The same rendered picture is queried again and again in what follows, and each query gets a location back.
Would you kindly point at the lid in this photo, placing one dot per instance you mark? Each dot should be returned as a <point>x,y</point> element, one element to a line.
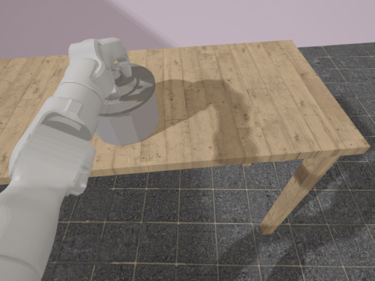
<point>135,91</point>

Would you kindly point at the table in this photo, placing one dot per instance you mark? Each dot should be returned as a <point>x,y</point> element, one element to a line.
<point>218,105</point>

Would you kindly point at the left robot upper arm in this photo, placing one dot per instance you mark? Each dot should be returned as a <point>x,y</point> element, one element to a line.
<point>53,165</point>

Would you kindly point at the pot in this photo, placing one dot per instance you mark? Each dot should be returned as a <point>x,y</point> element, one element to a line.
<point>131,127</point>

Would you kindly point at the left robot hand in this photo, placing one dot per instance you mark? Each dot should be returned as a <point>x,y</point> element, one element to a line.
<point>120,55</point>

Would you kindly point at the robot left forearm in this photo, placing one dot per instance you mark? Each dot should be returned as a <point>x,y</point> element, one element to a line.
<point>79,98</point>

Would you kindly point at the knob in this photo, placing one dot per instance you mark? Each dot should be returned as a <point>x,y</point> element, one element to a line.
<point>117,76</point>

